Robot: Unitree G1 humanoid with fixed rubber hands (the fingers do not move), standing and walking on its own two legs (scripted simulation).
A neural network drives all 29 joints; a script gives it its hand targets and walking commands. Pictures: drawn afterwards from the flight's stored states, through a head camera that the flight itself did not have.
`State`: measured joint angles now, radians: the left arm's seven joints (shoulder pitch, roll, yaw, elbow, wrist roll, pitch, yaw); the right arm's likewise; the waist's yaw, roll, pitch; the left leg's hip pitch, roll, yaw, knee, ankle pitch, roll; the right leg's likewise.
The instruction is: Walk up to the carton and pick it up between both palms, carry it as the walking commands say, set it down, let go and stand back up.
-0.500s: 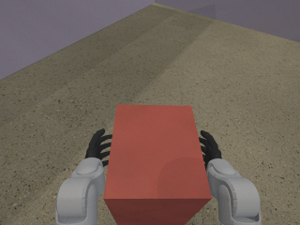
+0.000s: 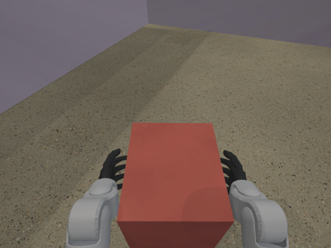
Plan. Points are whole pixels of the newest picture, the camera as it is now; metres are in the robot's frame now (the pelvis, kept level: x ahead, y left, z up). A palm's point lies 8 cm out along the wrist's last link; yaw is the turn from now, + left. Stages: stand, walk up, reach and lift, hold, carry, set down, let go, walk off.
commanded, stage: carry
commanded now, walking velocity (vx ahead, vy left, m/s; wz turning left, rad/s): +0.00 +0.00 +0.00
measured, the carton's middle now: (171, 196) +0.26 -0.01 +0.02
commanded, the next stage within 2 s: hold in 1.96 s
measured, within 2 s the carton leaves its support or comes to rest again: neither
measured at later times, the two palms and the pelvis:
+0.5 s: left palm (94, 213) +0.19 +0.14 +0.10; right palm (235, 210) +0.19 -0.12 +0.10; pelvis -0.06 +0.01 +0.00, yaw +0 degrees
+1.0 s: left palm (91, 208) +0.21 +0.15 +0.09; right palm (227, 203) +0.20 -0.11 +0.09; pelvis -0.05 +0.02 +0.00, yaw +0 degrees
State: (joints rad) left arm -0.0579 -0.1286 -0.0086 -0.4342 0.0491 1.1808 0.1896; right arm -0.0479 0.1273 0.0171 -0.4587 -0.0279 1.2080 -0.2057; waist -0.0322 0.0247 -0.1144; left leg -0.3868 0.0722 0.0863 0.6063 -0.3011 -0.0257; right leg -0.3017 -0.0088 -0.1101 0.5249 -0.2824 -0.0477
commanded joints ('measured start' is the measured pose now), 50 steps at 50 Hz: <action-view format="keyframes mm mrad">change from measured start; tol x8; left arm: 1 -323 -868 -449 -55 -210 -64 -141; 3 -323 -894 -484 -86 -232 -73 -142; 4 -352 -831 -435 24 -184 -85 -152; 5 -427 -899 -516 -117 -249 -83 -155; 7 -472 -881 -501 -60 -242 -84 -158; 8 -507 -917 -552 -156 -287 -77 -154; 16 -444 -873 -489 -10 -252 -50 -152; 50 -421 -889 -480 -52 -239 -98 -141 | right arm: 1 -472 894 550 -90 289 -73 170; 3 -477 901 559 -125 297 -83 175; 4 -440 844 456 59 224 -105 185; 6 -459 938 518 -60 269 -111 181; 9 -441 892 450 40 211 -110 175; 21 -508 907 512 -99 268 -83 162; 50 -478 881 477 -57 236 -131 161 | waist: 1 28 -145 -292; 6 33 49 -208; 16 28 -13 -127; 50 28 -23 -227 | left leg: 1 138 24 -11 -240 228 1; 3 298 97 -93 -189 432 23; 7 142 71 -76 -206 104 42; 17 86 63 -114 -252 -46 74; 50 104 68 -100 -200 133 70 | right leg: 1 239 -177 118 -14 641 -21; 3 113 -151 143 -23 442 3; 4 80 -122 136 -89 222 23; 13 -36 -132 169 -197 -118 -19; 50 18 -115 123 -107 87 -22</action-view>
